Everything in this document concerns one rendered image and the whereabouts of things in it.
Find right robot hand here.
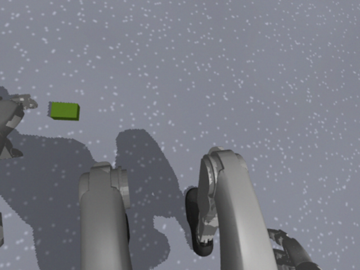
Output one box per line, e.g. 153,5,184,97
267,229,312,270

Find left robot hand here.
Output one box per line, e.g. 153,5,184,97
0,94,38,160

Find right robot foot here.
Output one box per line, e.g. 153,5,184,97
185,188,213,257

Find small box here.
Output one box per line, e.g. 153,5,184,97
51,102,80,121

